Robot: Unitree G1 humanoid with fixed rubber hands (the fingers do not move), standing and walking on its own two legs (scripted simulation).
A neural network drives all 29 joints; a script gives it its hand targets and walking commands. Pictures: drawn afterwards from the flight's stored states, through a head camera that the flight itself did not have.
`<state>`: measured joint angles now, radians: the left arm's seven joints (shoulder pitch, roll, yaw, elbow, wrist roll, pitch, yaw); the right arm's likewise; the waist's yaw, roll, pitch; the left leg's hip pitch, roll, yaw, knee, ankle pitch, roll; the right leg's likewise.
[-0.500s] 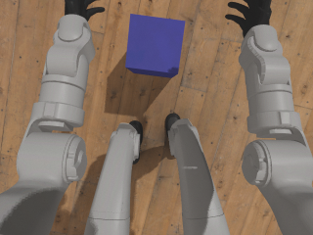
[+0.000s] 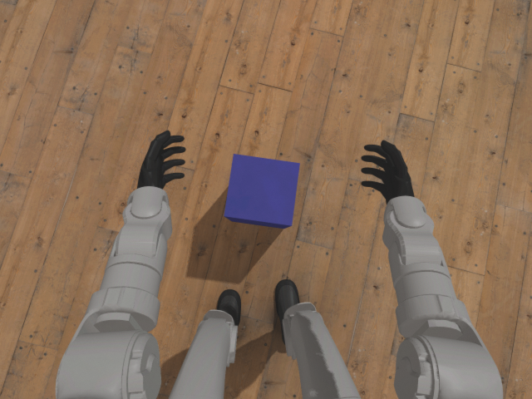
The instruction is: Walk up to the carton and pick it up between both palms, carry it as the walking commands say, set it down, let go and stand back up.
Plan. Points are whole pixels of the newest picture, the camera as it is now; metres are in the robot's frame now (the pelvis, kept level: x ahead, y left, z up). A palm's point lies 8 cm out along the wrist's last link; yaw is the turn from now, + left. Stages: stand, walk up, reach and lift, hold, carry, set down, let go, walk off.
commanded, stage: let go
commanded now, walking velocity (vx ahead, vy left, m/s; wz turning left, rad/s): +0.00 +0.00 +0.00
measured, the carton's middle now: (261, 195) +0.45 -0.01 -0.59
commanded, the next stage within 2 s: stand in 1.00 s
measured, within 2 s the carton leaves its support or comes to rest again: neither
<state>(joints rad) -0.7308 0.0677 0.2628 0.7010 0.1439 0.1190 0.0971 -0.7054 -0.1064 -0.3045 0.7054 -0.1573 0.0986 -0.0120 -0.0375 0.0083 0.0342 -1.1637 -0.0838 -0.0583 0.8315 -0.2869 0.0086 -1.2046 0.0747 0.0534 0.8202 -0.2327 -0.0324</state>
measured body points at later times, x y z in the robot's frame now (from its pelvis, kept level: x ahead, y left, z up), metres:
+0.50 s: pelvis +0.07 +0.01 +0.06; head +0.16 +0.01 +0.50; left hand +0.27 +0.23 -0.04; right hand +0.25 -0.22 -0.03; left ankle +0.03 +0.11 -0.67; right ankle +0.05 -0.09 -0.67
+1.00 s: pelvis +0.05 +0.02 +0.06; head +0.06 +0.02 +0.51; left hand +0.22 +0.24 -0.02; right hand +0.21 -0.22 -0.02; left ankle +0.03 +0.11 -0.68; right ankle +0.05 -0.09 -0.68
